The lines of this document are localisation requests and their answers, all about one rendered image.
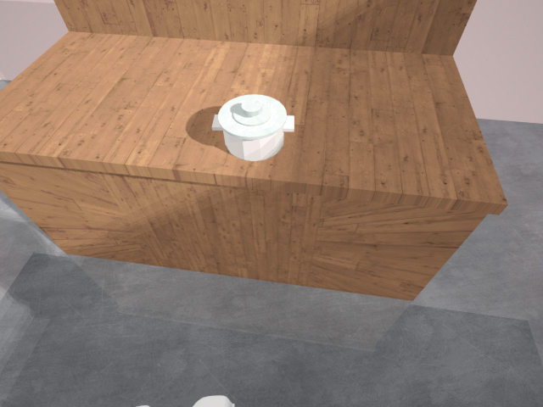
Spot table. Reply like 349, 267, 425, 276
0, 0, 508, 301

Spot lid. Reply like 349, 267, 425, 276
218, 94, 287, 140

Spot pot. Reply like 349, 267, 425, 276
212, 114, 294, 161

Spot knob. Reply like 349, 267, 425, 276
242, 99, 262, 116

